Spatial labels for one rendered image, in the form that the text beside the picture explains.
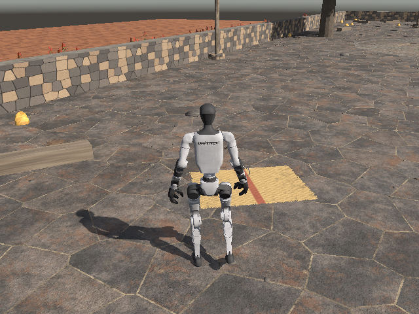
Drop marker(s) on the left robot forearm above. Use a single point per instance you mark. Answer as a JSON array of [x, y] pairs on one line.
[[176, 177]]

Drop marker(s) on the robot left thigh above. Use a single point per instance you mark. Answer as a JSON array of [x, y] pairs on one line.
[[193, 193]]

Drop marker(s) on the robot right hand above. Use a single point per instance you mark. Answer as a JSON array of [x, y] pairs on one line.
[[239, 185]]

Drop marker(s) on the robot left hand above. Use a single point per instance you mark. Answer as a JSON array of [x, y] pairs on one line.
[[172, 195]]

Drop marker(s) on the robot right upper arm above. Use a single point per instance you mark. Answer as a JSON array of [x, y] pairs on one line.
[[232, 148]]

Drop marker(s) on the right robot forearm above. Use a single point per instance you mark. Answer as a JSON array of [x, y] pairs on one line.
[[240, 172]]

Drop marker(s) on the robot left upper arm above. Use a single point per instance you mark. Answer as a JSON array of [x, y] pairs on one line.
[[184, 150]]

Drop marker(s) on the robot right foot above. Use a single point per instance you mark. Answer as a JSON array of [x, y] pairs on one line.
[[229, 258]]

